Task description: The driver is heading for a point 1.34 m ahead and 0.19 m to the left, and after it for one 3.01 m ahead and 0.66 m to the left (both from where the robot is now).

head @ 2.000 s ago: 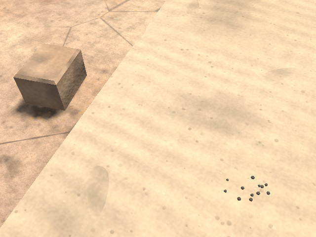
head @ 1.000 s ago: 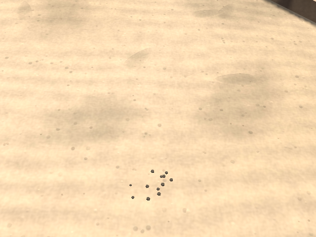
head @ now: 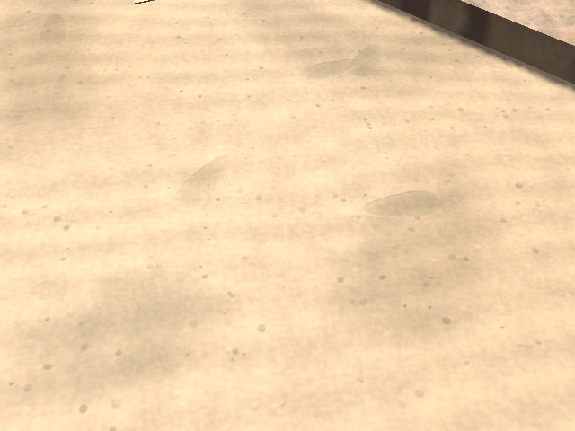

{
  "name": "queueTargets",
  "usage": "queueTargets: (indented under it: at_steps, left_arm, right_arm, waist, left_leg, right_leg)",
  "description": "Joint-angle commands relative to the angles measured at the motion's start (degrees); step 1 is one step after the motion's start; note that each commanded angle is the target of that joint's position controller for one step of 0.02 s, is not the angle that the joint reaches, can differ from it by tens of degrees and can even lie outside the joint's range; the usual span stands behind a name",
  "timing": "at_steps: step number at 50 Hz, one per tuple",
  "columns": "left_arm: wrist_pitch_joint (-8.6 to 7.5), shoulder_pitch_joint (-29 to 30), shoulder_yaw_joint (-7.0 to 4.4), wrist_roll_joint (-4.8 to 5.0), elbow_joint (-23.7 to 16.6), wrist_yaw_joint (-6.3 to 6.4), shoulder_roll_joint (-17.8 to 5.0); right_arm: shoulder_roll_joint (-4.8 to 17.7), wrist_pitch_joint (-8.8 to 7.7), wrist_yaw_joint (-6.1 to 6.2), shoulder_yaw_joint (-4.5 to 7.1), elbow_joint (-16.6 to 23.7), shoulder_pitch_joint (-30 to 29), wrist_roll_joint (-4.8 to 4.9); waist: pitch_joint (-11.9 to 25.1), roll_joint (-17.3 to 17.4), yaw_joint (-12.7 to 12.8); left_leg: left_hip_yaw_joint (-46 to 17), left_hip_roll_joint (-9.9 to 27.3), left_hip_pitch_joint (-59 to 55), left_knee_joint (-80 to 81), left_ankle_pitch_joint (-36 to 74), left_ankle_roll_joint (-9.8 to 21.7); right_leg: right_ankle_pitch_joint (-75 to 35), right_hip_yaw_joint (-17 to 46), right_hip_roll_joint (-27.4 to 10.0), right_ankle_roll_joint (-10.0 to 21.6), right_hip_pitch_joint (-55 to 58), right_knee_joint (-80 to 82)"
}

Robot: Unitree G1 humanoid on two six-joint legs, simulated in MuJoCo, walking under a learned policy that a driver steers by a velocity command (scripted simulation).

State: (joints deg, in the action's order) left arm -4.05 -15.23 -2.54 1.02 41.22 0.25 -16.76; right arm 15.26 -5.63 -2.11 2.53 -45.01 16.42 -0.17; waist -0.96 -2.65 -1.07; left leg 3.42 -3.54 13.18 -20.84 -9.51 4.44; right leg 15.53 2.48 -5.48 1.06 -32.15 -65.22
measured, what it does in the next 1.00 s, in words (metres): walks ahead, turning left: right foot, then left foot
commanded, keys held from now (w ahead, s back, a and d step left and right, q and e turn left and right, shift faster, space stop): w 0.46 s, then w+q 0.54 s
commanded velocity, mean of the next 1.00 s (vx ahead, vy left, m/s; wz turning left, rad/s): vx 0.50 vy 0.00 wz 0.19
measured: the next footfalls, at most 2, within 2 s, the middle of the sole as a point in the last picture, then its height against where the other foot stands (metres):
right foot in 0.34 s outside the picture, level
left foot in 0.90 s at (236, 363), level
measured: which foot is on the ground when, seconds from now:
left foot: down 0.00-0.36, up 0.38-0.88, down 0.90-1.00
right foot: up 0.00-0.32, down 0.34-0.92, up 0.94-1.00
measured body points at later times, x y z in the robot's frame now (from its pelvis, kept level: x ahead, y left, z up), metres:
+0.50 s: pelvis +0.28 -0.06 -0.01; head +0.31 -0.07 +0.44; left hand +0.41 +0.21 -0.10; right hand +0.37 -0.33 -0.13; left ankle +0.22 +0.09 -0.65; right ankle +0.33 -0.14 -0.74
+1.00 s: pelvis +0.55 +0.03 -0.02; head +0.59 +0.04 +0.43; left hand +0.57 +0.32 -0.14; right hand +0.77 -0.20 -0.11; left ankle +0.61 +0.11 -0.74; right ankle +0.44 -0.15 -0.64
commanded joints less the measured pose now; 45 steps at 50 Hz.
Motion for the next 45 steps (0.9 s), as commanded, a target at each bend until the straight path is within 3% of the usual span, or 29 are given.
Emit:
queueTargets:
  at_steps: [1,6,11,14,15,16,17,18,19,20,21,22,23,25,29,33,35,38,40,42,43,44,45]
  left_arm:
    - [0.29,-1.9,-1.01,-0.82,-3.1,0.37,-3.1]
    - [-1.06,8.4,-0.20,-0.70,-5.6,-0.49,-1.1]
    - [-1.96,16.8,-0.08,0.10,-8.7,-2.43,-1.3]
    - [-2.23,15.9,-0.66,0.00,-9.4,-3.24,-2.9]
    - [-2.23,12.9,-1.21,-0.11,-8.8,-3.14,-4.0]
    - [-2.19,6.0,-2.28,-0.27,-6.9,-2.78,-5.7]
    - [-2.02,-3.8,-3.57,-0.53,-4.5,-2.11,-8.8]
    - [-1.81,-11.1,-4.90,-2.03,-3.7,-1.57,-15.1]
    - [-1.68,-12.9,-4.28,-1.19,-2.8,-1.79,-12.5]
    - [-1.56,-9.4,-3.02,-0.72,-3.2,-1.74,-8.6]
    - [-1.34,-5.5,-2.43,-0.58,-3.7,-1.60,-7.0]
    - [-1.31,-2.0,-1.96,-0.76,-3.7,-1.84,-5.8]
    - [-1.59,0.2,-1.52,-1.07,-3.9,-2.04,-4.4]
    - [-2.45,1.7,-1.72,-1.26,-3.3,-2.16,-4.4]
    - [-3.35,0.2,-2.37,-1.85,-0.4,-1.40,-5.8]
    - [-2.93,-0.3,-2.49,-1.59,1.0,-0.61,-6.8]
    - [-2.62,-1.9,-2.69,-1.36,2.1,-0.32,-7.6]
    - [-1.57,-4.0,-3.06,-0.74,3.8,-0.09,-8.3]
    - [-0.65,-4.1,-3.40,-0.22,4.4,0.14,-9.0]
    - [0.23,-2.6,-3.85,-0.03,4.2,0.63,-10.5]
    - [0.70,-2.0,-4.09,0.00,3.9,0.97,-11.3]
    - [1.24,-0.9,-4.03,0.06,3.6,1.31,-11.4]
    - [1.09,-1.4,-3.35,-0.35,2.8,1.67,-10.0]
  right_arm:
    - [7.7,-1.50,0.40,1.90,2.8,-1.6,0.33]
    - [9.0,-0.44,1.29,1.91,1.2,2.1,0.85]
    - [10.5,0.96,1.58,2.08,-1.2,7.1,1.44]
    - [11.5,1.92,2.03,2.46,-1.8,6.8,1.58]
    - [12.2,2.16,2.17,2.63,-1.7,5.9,1.49]
    - [12.1,2.54,2.28,2.54,-1.5,4.7,1.38]
    - [10.3,2.58,2.47,1.70,-0.8,4.6,0.77]
    - [4.4,1.68,2.25,-0.23,1.2,10.0,-0.11]
    - [3.6,0.40,1.74,-0.82,0.3,11.6,0.72]
    - [9.4,-0.43,1.29,0.67,1.2,6.6,2.27]
    - [9.7,-0.79,1.14,0.69,2.7,1.6,2.76]
    - [8.7,-0.68,1.25,0.61,3.2,-0.7,1.94]
    - [8.5,-0.09,1.40,1.01,3.0,-0.6,1.13]
    - [6.1,1.52,1.39,0.72,1.5,2.9,1.38]
    - [5.1,2.79,2.00,0.86,2.8,-1.4,1.42]
    - [4.0,2.16,1.10,0.78,4.5,-7.1,1.27]
    - [3.1,1.99,0.45,0.43,6.0,-10.9,1.19]
    - [2.9,1.98,-0.54,0.30,8.6,-15.0,1.30]
    - [3.3,2.03,-1.25,0.48,10.3,-16.3,1.26]
    - [4.5,2.21,-1.70,1.16,11.2,-14.4,1.26]
    - [5.9,2.43,-1.65,1.96,10.8,-10.7,1.22]
    - [8.1,2.55,-1.37,3.39,9.1,-2.8,1.34]
    - [12.1,2.86,-0.42,5.37,6.8,6.9,1.44]
  waist:
    - [-0.2,5.9,2.1]
    - [-2.3,5.3,-1.5]
    - [-4.0,5.4,-4.5]
    - [-2.6,6.7,-2.4]
    - [-0.4,7.6,-0.4]
    - [4.0,7.4,3.7]
    - [11.3,6.0,7.8]
    - [21.2,-5.8,7.0]
    - [26.9,-13.3,6.7]
    - [18.1,-7.9,7.3]
    - [11.1,-3.9,6.1]
    - [6.2,0.3,4.1]
    - [4.1,0.0,2.2]
    - [3.6,-1.7,0.0]
    - [-0.3,-0.7,0.6]
    - [-1.6,-0.5,2.7]
    - [-2.8,0.0,4.5]
    - [-4.3,0.5,6.0]
    - [-4.5,0.1,5.7]
    - [-2.0,-1.5,3.7]
    - [0.9,-2.6,1.5]
    - [5.3,-1.9,-3.1]
    - [10.7,1.3,-7.5]
  left_leg:
    - [-13.8,15.7,-2.0,13.8,9.8,11.0]
    - [-7.7,13.1,-4.9,13.9,12.7,8.0]
    - [-8.7,16.4,-12.8,11.0,12.1,7.5]
    - [-9.3,18.3,-18.0,6.4,20.1,5.9]
    - [-8.7,17.8,-18.6,2.6,28.8,5.3]
    - [-6.6,15.7,-17.4,-5.9,37.7,4.1]
    - [-4.6,12.8,-9.9,-18.6,34.4,2.2]
    - [-2.2,5.2,11.7,-41.6,10.5,-1.5]
    - [-8.8,-0.4,24.0,-53.2,-22.5,-2.7]
    - [-11.1,3.6,29.9,-57.0,-20.7,-2.1]
    - [-9.1,6.6,30.5,-55.3,-15.7,-1.7]
    - [-7.8,8.8,28.7,-51.2,-11.7,-2.0]
    - [-8.0,10.6,25.5,-47.6,-8.9,-2.4]
    - [-7.6,11.3,20.8,-45.9,-5.9,-3.5]
    - [-9.8,11.0,25.7,-38.5,2.5,-5.2]
    - [-8.2,9.4,25.4,-25.1,14.4,-4.8]
    - [-6.4,9.1,25.7,-20.6,16.3,-4.3]
    - [-5.0,8.8,28.5,-16.3,13.3,-2.9]
    - [-3.4,8.1,29.3,-14.9,8.0,-1.5]
    - [-0.2,5.5,24.1,-14.4,2.0,0.5]
    - [1.8,3.2,18.3,-14.6,-0.5,1.7]
    - [3.1,0.4,7.6,-11.9,1.1,3.5]
    - [-2.5,1.9,-9.6,-10.5,3.7,6.1]
  right_leg:
    - [-5.5,1.5,-3.2,-1.4,-6.0,3.8]
    - [-20.2,-0.9,-1.5,-1.6,-6.4,22.9]
    - [-19.9,-2.0,0.8,-0.1,-6.7,32.6]
    - [-13.2,-2.4,2.4,2.2,-3.9,35.5]
    - [-11.2,-3.6,4.0,3.3,1.0,36.0]
    - [-12.2,-5.5,6.0,4.9,10.9,37.8]
    - [-14.5,-2.8,3.0,7.3,26.9,36.1]
    - [-11.7,20.5,-12.6,15.1,50.6,35.3]
    - [-4.2,41.1,-18.4,20.0,57.3,45.0]
    - [-0.2,34.7,-16.3,16.8,51.3,46.6]
    - [-3.1,25.7,-13.9,14.7,42.7,47.5]
    - [-8.4,19.9,-11.2,13.5,34.2,49.4]
    - [-11.8,15.8,-9.0,12.7,28.7,51.4]
    - [-14.5,10.9,-7.9,13.1,23.3,55.0]
    - [-18.7,2.5,-7.5,12.5,22.2,58.3]
    - [-19.1,-4.5,-6.2,9.8,25.0,58.9]
    - [-18.8,-6.2,-7.3,9.4,27.4,58.9]
    - [-20.2,-7.6,-9.5,8.8,34.0,56.9]
    - [-25.0,-8.4,-10.8,7.9,37.9,53.9]
    - [-41.2,-10.2,-10.9,6.5,39.4,47.7]
    - [-51.0,-11.3,-10.4,5.7,39.3,41.7]
    - [-55.6,-13.2,-8.5,4.2,36.6,31.1]
    - [-46.3,-13.7,-6.1,2.0,25.5,16.1]
Keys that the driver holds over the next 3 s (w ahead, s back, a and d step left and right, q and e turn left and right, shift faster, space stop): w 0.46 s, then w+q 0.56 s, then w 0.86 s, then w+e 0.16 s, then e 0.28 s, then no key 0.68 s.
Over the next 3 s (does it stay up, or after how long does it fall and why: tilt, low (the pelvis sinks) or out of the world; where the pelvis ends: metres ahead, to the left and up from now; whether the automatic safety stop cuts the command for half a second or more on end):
stays up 1.29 0.27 -0.01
